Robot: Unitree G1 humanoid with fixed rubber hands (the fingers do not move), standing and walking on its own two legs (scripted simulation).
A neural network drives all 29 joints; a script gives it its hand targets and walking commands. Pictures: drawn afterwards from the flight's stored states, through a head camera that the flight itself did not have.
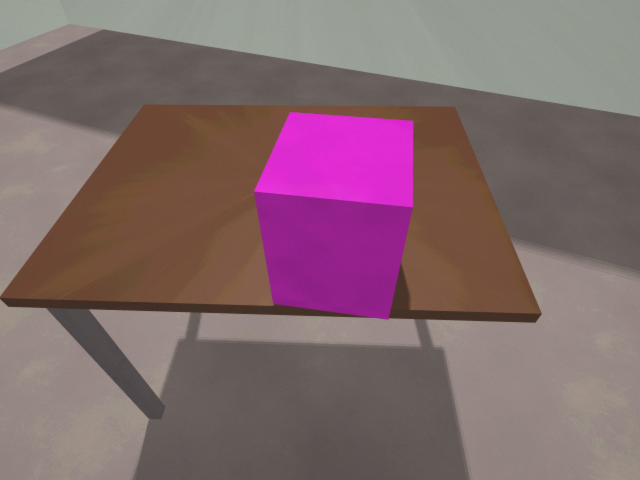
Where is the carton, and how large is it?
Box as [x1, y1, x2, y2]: [254, 112, 412, 319]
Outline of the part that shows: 290,112 254,190 273,303 388,319 412,208 412,121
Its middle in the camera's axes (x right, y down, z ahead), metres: +0.04 -0.04 +0.64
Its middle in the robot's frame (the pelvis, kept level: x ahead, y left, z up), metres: +0.53 +0.00 +0.04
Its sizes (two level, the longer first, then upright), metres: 0.210 0.200 0.250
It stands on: a table, 0.69 m high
